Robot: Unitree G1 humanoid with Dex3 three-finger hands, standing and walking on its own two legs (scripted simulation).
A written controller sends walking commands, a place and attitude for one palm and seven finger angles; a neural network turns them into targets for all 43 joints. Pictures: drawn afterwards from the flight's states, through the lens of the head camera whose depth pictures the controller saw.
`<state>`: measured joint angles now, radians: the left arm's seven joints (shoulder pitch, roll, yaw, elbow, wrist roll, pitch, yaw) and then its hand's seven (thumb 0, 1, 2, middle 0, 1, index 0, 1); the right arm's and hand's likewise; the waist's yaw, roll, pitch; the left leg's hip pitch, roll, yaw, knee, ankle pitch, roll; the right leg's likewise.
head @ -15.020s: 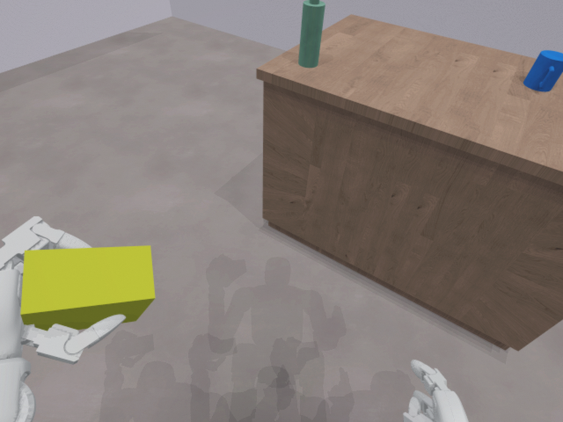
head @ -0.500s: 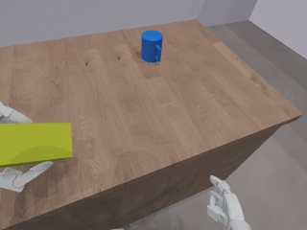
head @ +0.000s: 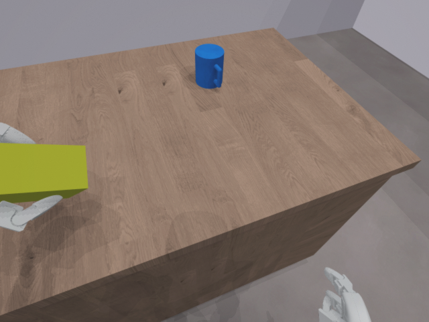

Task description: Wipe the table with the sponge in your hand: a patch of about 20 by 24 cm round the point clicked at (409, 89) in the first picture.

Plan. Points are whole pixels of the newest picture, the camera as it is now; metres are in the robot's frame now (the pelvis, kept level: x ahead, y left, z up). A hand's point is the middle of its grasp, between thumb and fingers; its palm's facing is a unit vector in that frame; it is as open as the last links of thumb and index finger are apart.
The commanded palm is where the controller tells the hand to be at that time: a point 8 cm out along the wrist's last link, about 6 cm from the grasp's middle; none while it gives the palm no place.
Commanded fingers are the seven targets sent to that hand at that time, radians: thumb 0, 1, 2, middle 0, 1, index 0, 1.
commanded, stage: come to a stop and stand still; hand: left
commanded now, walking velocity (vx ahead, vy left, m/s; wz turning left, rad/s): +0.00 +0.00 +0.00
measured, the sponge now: (46, 175) +0.26 +0.27 +0.18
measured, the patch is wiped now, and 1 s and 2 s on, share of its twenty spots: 0.00 0.00 0.00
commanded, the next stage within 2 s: look again from close up in 0.72 s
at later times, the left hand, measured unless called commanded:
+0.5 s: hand out of the picture +0.23 +0.33 +0.17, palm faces +0.43 -0.84 -0.33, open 10.0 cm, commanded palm +0.16 +0.35 +0.18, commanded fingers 0.00 0.10 1.30 -1.20 -1.60 -1.20 -1.60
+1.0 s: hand out of the picture +0.22 +0.32 +0.15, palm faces +0.40 -0.83 -0.39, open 10.0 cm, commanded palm +0.16 +0.35 +0.18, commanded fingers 0.00 0.10 1.30 -1.20 -1.60 -1.20 -1.60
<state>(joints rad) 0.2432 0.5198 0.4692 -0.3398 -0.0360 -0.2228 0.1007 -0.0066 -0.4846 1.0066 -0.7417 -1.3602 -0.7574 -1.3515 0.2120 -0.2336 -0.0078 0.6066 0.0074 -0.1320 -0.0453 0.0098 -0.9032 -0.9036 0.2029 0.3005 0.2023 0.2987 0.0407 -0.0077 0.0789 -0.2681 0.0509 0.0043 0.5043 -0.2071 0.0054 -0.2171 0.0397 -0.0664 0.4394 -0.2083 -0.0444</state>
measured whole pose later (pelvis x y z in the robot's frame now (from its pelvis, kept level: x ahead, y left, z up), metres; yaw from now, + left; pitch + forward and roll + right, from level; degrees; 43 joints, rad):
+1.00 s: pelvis +0.01 +0.07 +0.00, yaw +1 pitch -2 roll -2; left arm 0.43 0.37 0.36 -0.47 -0.01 -0.20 0.12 -0.01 -0.49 1.01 -0.74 -1.36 -0.76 -1.35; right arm 0.19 -0.18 0.02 0.58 0.01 -0.12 -0.03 0.01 -0.90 -0.90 0.21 0.30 0.21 0.30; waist 0.02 -0.02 0.09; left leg -0.23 -0.03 0.02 0.47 -0.22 0.06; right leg -0.16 -0.04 -0.04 0.38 -0.19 0.05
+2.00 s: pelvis +0.01 -0.02 -0.01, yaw +0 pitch -1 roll -1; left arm 0.50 0.38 0.36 -0.55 -0.09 -0.12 0.10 -0.01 -0.49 1.01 -0.75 -1.35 -0.76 -1.34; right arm 0.19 -0.21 -0.01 0.57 0.02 -0.07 -0.04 0.01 -0.90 -0.90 0.20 0.30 0.20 0.30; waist -0.01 -0.01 0.08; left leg -0.28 0.09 -0.03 0.56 -0.27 -0.03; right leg -0.22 0.08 -0.09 0.48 -0.25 -0.08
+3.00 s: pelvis +0.00 -0.02 +0.00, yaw +1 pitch -1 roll -1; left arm 0.49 0.41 0.37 -0.57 -0.09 -0.11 0.11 -0.01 -0.49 1.01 -0.75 -1.35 -0.77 -1.34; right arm 0.19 -0.19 0.00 0.57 0.02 -0.06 -0.03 0.01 -0.90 -0.90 0.21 0.30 0.20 0.30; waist -0.01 0.00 0.09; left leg -0.28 0.09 -0.03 0.53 -0.24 -0.06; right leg -0.21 0.08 -0.09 0.45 -0.23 -0.08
